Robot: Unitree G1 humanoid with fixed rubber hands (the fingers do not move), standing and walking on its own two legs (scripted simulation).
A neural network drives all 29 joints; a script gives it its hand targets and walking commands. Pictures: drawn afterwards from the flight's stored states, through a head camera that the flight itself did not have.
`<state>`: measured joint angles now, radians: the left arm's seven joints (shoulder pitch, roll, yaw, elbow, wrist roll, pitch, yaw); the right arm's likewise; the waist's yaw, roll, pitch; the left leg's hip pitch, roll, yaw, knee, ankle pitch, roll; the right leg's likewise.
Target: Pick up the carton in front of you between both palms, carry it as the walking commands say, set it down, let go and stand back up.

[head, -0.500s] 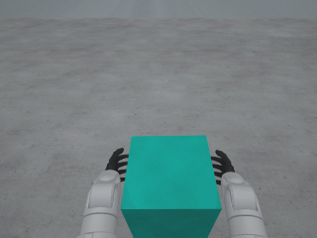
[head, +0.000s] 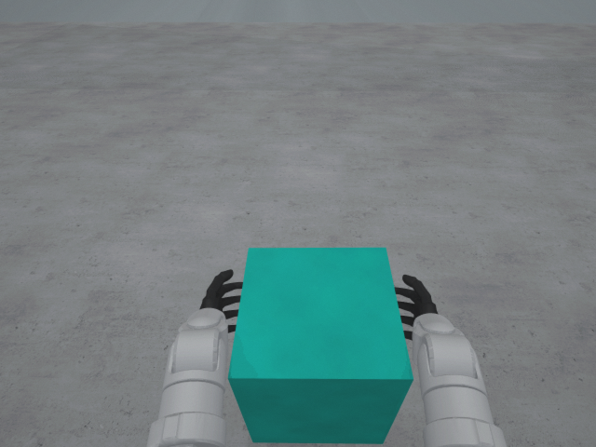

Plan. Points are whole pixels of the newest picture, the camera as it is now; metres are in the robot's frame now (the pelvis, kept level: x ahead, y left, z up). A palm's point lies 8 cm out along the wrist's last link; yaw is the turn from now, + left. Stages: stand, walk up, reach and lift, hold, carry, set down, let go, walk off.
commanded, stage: set down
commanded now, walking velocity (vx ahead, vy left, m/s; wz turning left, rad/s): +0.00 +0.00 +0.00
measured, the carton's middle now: (317, 348) +0.30 +0.00 -0.04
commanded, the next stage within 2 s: none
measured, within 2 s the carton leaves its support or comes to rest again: neither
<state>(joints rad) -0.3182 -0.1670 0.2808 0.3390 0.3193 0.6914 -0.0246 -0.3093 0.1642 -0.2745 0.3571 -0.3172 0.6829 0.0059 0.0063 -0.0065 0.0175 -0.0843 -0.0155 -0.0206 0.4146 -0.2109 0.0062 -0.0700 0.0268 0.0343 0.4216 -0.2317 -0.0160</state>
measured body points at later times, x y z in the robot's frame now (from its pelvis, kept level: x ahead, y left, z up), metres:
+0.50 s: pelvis -0.05 +0.00 -0.09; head +0.16 +0.00 +0.31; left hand +0.34 +0.16 -0.16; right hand +0.35 -0.14 -0.17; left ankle +0.02 +0.12 -0.74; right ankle +0.01 -0.11 -0.74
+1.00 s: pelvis -0.08 +0.00 -0.22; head +0.17 +0.01 +0.15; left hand +0.38 +0.17 -0.31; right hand +0.39 -0.13 -0.31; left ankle +0.02 +0.12 -0.74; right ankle +0.01 -0.11 -0.74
